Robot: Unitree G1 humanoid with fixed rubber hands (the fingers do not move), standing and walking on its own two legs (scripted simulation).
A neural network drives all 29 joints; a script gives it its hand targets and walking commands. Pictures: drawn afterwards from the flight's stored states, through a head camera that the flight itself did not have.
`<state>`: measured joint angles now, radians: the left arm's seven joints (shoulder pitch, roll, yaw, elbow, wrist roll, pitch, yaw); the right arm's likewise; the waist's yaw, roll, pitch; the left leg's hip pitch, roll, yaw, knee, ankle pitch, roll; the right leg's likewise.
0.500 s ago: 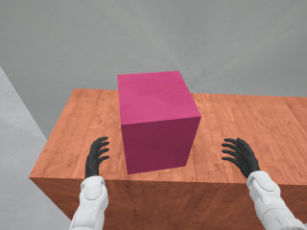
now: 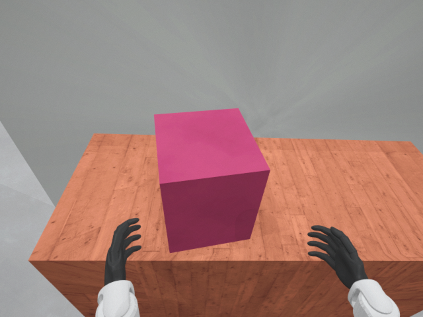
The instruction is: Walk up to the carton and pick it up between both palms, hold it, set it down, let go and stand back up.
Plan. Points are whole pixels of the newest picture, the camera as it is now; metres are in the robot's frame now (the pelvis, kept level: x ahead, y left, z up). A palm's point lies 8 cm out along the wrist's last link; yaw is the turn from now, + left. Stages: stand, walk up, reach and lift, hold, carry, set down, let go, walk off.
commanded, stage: set down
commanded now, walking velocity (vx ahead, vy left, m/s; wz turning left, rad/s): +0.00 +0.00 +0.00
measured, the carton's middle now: (204, 179) +0.44 +0.06 +0.02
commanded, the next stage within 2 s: none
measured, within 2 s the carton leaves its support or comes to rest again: neither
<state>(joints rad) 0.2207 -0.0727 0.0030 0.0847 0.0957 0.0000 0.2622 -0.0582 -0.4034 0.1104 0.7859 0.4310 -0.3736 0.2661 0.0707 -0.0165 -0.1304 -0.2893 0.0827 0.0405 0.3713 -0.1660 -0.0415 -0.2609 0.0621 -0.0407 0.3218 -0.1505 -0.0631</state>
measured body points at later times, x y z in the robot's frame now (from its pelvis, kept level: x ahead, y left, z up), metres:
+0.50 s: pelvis +0.00 +0.01 +0.00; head -0.02 +0.02 +0.45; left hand +0.21 +0.19 +0.01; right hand +0.25 -0.24 -0.01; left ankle +0.01 +0.15 -0.75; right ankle +0.00 -0.08 -0.75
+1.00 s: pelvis +0.02 +0.01 +0.00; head +0.01 +0.03 +0.45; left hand +0.19 +0.21 -0.02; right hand +0.22 -0.24 -0.03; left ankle +0.01 +0.15 -0.75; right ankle +0.00 -0.08 -0.75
